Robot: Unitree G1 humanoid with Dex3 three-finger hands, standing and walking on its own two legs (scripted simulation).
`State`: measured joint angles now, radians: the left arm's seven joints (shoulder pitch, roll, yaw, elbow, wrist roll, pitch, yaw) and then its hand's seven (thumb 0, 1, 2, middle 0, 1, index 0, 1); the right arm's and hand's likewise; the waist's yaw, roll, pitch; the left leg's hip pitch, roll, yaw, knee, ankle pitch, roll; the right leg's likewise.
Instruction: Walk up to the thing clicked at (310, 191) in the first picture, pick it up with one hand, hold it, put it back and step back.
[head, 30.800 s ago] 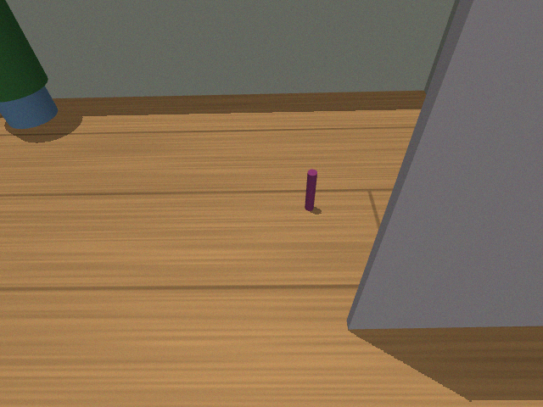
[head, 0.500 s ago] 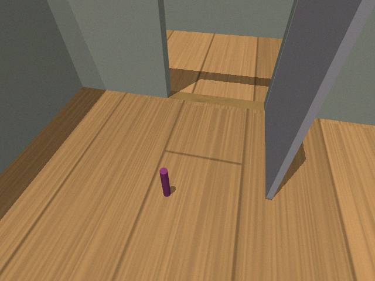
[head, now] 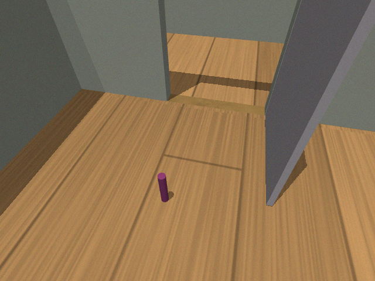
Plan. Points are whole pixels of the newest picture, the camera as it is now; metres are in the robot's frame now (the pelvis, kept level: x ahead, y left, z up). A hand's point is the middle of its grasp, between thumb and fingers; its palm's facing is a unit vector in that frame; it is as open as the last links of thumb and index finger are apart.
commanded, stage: walk up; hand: left
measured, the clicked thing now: (163, 188) +0.73 +0.17 -0.65
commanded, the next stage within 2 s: none
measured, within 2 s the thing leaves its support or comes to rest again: neither
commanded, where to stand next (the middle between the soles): +0.42 -0.01 m, yaw -1 degrees
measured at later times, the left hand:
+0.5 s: hand out of the picture +0.17 +0.27 -0.15, palm faces -0.05 -0.94 -0.35, open 7.4 cm
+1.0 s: hand (100, 230) +0.29 +0.26 -0.14, palm faces +0.01 -0.91 -0.42, open 7.4 cm
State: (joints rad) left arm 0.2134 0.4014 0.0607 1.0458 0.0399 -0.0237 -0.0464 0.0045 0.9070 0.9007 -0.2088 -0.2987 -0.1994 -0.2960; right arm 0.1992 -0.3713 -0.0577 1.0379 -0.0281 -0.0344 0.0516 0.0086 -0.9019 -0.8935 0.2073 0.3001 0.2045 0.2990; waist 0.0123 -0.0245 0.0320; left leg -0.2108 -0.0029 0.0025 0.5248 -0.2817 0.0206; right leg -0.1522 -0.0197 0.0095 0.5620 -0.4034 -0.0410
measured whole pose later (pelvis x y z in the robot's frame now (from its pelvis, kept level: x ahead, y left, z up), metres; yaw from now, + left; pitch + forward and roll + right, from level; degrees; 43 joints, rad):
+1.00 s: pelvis +0.29 -0.02 -0.01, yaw +2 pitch -3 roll +0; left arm 0.40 0.42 0.04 0.85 0.03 -0.06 -0.02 0.01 0.90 0.90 -0.21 -0.30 -0.20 -0.30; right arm 0.29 -0.42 -0.06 0.86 -0.01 -0.02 0.06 0.01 -0.91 -0.89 0.20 0.30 0.20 0.30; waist 0.05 0.03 0.10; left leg -0.44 0.04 -0.01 0.73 -0.25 0.00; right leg -0.18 -0.07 -0.09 0.59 -0.35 0.02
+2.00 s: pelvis +0.36 -0.02 +0.01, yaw +2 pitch -3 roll +0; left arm 0.05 0.35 0.01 1.15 0.00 0.00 -0.03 0.00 0.91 0.90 -0.21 -0.30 -0.20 -0.30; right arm 0.09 -0.37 0.02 1.15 0.00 -0.02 0.01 0.01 -0.90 -0.89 0.21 0.30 0.20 0.30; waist 0.00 -0.01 0.06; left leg -0.16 0.03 0.00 0.38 -0.17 -0.03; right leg -0.16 -0.03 -0.04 0.38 -0.17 0.02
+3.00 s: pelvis +0.39 -0.02 +0.01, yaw +2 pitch -2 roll +0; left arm 0.09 0.35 0.00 1.15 0.01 -0.01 -0.01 0.00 0.91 0.90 -0.21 -0.30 -0.20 -0.30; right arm 0.09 -0.35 0.01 1.15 0.00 -0.01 0.01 0.01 -0.90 -0.89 0.21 0.30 0.20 0.30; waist 0.00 0.01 0.05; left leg -0.11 0.03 -0.01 0.33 -0.18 -0.02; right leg -0.11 -0.04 -0.04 0.32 -0.18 0.02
